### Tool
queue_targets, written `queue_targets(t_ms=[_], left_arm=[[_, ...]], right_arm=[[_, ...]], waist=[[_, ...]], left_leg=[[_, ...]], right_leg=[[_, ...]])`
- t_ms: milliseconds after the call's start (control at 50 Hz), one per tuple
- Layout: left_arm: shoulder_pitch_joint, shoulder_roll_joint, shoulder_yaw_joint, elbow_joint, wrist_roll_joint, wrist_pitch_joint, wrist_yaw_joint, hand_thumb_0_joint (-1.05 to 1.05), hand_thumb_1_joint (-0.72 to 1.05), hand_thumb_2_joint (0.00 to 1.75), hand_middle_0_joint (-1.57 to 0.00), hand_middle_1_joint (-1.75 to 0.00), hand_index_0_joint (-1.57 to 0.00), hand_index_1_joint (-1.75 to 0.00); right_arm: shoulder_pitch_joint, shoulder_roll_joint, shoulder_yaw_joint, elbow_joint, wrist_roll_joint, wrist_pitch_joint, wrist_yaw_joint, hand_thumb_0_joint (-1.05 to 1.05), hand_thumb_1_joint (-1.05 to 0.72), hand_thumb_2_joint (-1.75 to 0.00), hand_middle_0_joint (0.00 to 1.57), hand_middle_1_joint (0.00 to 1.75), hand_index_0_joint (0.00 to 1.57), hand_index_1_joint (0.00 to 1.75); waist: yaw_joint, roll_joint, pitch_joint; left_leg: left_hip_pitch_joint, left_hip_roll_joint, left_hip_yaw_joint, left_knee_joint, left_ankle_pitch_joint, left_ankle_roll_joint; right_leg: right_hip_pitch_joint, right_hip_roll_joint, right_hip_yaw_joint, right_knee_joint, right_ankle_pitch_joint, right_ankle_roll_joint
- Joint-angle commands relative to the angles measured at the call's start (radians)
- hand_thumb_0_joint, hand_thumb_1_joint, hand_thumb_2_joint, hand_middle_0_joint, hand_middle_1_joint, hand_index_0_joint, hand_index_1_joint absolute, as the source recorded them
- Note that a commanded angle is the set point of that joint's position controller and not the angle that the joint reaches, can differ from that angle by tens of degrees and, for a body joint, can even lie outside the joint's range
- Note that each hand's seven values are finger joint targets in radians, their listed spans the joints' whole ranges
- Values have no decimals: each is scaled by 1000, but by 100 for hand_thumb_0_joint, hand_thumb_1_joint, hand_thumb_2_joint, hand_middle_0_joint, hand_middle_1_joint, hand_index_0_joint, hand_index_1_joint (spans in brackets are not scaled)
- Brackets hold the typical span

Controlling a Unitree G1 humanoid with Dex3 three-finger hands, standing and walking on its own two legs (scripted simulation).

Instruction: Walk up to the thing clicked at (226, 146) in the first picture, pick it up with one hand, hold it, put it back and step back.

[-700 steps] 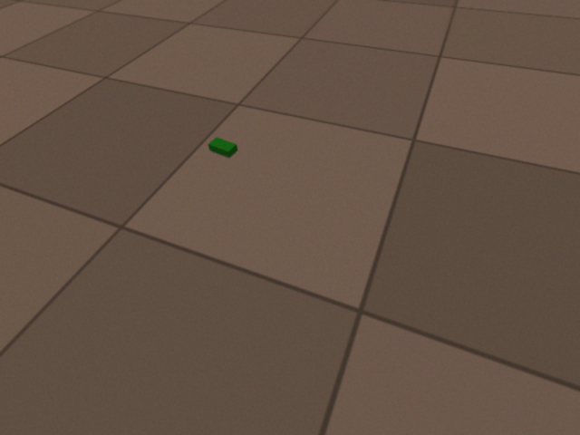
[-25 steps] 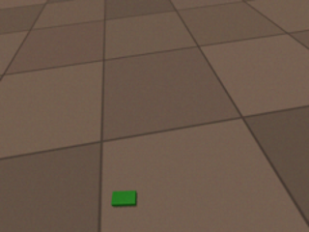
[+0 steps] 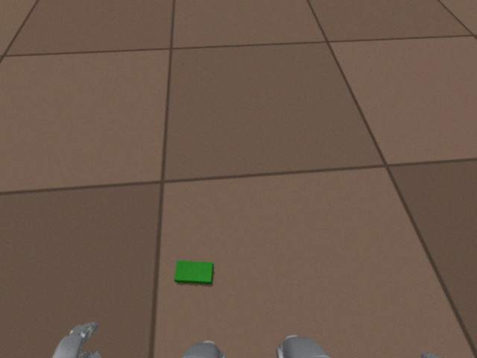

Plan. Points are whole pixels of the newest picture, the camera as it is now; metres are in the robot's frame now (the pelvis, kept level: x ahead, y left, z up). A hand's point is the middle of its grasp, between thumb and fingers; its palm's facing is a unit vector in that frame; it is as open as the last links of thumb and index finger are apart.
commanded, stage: walk up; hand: left
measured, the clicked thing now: (194, 272) +0.46 +0.21 -0.74
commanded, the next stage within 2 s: none
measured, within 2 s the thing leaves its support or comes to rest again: neither
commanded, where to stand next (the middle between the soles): +0.07 -0.02 m, yaw -1 degrees
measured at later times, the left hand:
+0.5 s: hand out of the picture +0.08 +0.23 -0.14, palm faces -0.02 -0.94 -0.35, open 7.4 cm
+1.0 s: hand out of the picture +0.12 +0.25 -0.15, palm faces -0.04 -0.93 -0.36, open 7.4 cm
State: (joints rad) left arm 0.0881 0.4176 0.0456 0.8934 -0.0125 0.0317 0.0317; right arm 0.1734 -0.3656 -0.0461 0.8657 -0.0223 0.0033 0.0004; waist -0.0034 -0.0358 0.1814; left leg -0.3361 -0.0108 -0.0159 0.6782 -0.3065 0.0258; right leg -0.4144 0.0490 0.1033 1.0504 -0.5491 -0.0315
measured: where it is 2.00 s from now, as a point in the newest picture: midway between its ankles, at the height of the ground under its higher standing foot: outside the picture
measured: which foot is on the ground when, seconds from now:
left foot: down 0.00-1.00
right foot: up 0.00-0.12, down 0.14-0.92, up 0.94-1.00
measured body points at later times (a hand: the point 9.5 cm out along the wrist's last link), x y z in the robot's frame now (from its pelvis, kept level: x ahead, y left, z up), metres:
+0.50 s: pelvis +0.01 -0.03 +0.01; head +0.01 -0.02 +0.46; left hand +0.08 +0.28 -0.11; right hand +0.08 -0.33 -0.11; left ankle +0.04 +0.11 -0.72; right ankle -0.03 -0.13 -0.72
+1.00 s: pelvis +0.06 -0.02 +0.01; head +0.09 -0.01 +0.46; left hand +0.12 +0.30 -0.12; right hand +0.10 -0.34 -0.10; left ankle +0.04 +0.10 -0.72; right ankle -0.01 -0.14 -0.66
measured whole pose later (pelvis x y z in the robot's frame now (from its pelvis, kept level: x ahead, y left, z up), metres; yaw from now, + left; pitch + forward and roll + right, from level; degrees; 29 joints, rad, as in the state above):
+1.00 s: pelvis +0.06 -0.02 +0.01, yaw +0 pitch -3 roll +0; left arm 0.22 0.40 0.05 0.95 0.00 0.01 -0.03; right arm 0.29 -0.39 -0.05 0.91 -0.02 -0.10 0.01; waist -0.01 -0.03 0.12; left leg -0.19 0.00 -0.01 0.59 -0.35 0.02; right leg -0.31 0.04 0.05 1.03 -0.51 -0.03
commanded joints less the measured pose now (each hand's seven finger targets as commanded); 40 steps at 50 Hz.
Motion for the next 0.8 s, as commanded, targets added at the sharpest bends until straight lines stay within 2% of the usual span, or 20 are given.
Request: queue_targets(t_ms=[0, 60, 100, 120, 140, 160, 180, 200, 240, 280, 320, 380, 420, 440, 520, 640, 660, 700, 740, 780], left_arm=[[61, 161, 40, -33, 19, -26, -14, 0, 90, 90, -20, -30, -20, -30], [71, 169, 45, -15, 31, -36, -21, 0, 90, 90, -20, -30, -20, -30], [142, 136, 43, 23, 36, -50, -23, 0, 90, 90, -20, -30, -20, -30], [164, 149, 47, 32, 44, -61, -20, 0, 90, 90, -20, -30, -20, -30], [151, 211, 57, 27, 57, -70, -19, 0, 90, 90, -20, -30, -20, -30], [101, 261, 59, 15, 49, -69, -26, 0, 90, 90, -20, -30, -20, -30], [44, 256, 54, -8, 48, -69, -36, 0, 90, 90, -20, -30, -20, -30], [19, 234, 49, -15, 39, -67, -39, 0, 90, 90, -20, -30, -20, -30], [-2, 190, 35, -14, 35, -63, -40, 0, 90, 90, -20, -30, -20, -30], [26, 159, 29, 0, 29, -56, -49, 0, 90, 90, -20, -30, -20, -30], [79, 160, 32, 20, 31, -56, -48, 0, 90, 90, -20, -30, -20, -30], [114, 161, 34, 51, 30, -67, -43, 0, 90, 90, -20, -30, -20, -30], [78, 200, 41, 45, 29, -73, -41, 0, 90, 90, -20, -30, -20, -30], [74, 207, 43, 46, 25, -72, -39, 0, 90, 90, -20, -30, -20, -30], [45, 191, 39, 49, 19, -65, -32, 0, 90, 90, -20, -30, -20, -30], [7, 182, 37, 48, 20, -51, -30, 0, 90, 90, -20, -30, -20, -30], [39, 210, 52, 30, 28, -58, -45, 0, 90, 90, -20, -30, -20, -30], [51, 216, 60, 28, 37, -60, -56, 0, 90, 90, -20, -30, -20, -30], [61, 227, 63, 16, 42, -66, -61, 0, 90, 90, -20, -30, -20, -30], [116, 260, 72, 17, 40, -77, -59, 0, 90, 90, -20, -30, -20, -30]], right_arm=[[36, -266, -71, -56, -8, -42, -22, 0, -90, -90, 20, 30, 20, 30], [24, -291, -70, -55, -14, -40, -13, 0, -90, -90, 20, 30, 20, 30], [-15, -281, -57, -55, -5, -35, -6, 0, -90, -90, 20, 30, 20, 30], [-29, -253, -42, -57, 6, -33, -4, 0, -90, -90, 20, 30, 20, 30], [-44, -203, -30, -68, 23, -35, -1, 0, -90, -90, 20, 30, 20, 30], [-68, -195, -29, -59, 24, -34, -4, 0, -90, -90, 20, 30, 20, 30], [-42, -213, -39, -31, 17, -37, -5, 0, -90, -90, 20, 30, 20, 30], [-13, -218, -40, -12, 16, -44, -3, 0, -90, -90, 20, 30, 20, 30], [12, -208, -38, 16, 16, -58, -2, 0, -90, -90, 20, 30, 20, 30], [32, -252, -43, 21, 7, -72, -6, 0, -90, -90, 20, 30, 20, 30], [17, -292, -45, 27, 12, -73, -4, 0, -90, -90, 20, 30, 20, 30], [-58, -252, -25, 26, 16, -69, -5, 0, -90, -90, 20, 30, 20, 30], [-46, -221, -15, 38, 19, -68, -7, 0, -90, -90, 20, 30, 20, 30], [-37, -214, -12, 48, 19, -68, -9, 0, -90, -90, 20, 30, 20, 30], [-12, -209, -14, 72, 20, -67, -15, 0, -90, -90, 20, 30, 20, 30], [-20, -226, -20, 85, 17, -58, -18, 0, -90, -90, 20, 30, 20, 30], [31, -260, -43, 74, 10, -65, -6, 0, -90, -90, 20, 30, 20, 30], [20, -264, -49, 60, 1, -69, 3, 0, -90, -90, 20, 30, 20, 30], [-15, -251, -47, 33, -2, -76, 11, 0, -90, -90, 20, 30, 20, 30], [-30, -220, -38, 14, -3, -87, 10, 0, -90, -90, 20, 30, 20, 30]], waist=[[-22, 177, -252], [-19, 193, -182], [27, 189, -195], [44, 158, -208], [38, 4, -204], [27, -61, -145], [-6, -47, -107], [-22, -35, -99], [-36, -48, -100], [-26, 17, -133], [9, 63, -153], [41, 95, -141], [19, 49, -138], [14, 40, -153], [9, -19, -199], [9, 3, -181], [5, 1, -194], [12, 12, -107], [26, -26, -22], [51, -85, 8]], left_leg=[[253, 255, -274, -232, 206, 172], [138, 274, -290, -268, 120, 180], [81, 232, -215, -201, 164, 144], [29, 207, -172, -153, 193, 102], [-66, 110, -112, -56, 119, 31], [-28, 3, -12, -18, -128, -2], [53, 14, -6, 14, -175, -6], [72, 7, -7, -37, -164, 2], [192, 37, -57, -188, 34, 19], [252, 162, -268, -295, -51, 85], [166, 255, -358, -353, -113, 148], [84, 166, -204, -274, 92, 69], [76, 65, -75, -184, 173, 14], [94, 57, -57, -167, 210, 1], [173, 78, -57, -160, 365, 19], [176, 89, -73, -160, 328, 41], [170, 71, -85, -132, 74, 76], [72, 75, -147, -152, -203, 94], [-57, 40, -111, -119, -194, 86], [-182, -2, 25, -7, -39, 36]], right_leg=[[12, -49, -12, -197, 18, 27], [113, -40, -82, -359, -5, 16], [259, -33, -112, -609, 157, -9], [348, -52, -74, -678, 241, -24], [355, -170, 162, -706, 219, -82], [211, -283, 277, -739, 82, -158], [108, -324, 280, -728, 64, -185], [101, -296, 210, -714, 86, -167], [43, -214, 89, -673, 206, -86], [-12, -108, -1, -559, 186, -21], [100, -81, -49, -506, 91, -18], [229, -115, 4, -646, 238, -39], [259, -173, 73, -689, 363, -68], [268, -200, 89, -686, 430, -80], [282, -172, 4, -633, 623, -55], [253, -156, -8, -637, 465, -55], [235, -143, 8, -603, 196, -82], [161, -175, 99, -631, -88, -112], [178, -216, 169, -689, -101, -139], [313, -299, 226, -729, 152, -190]])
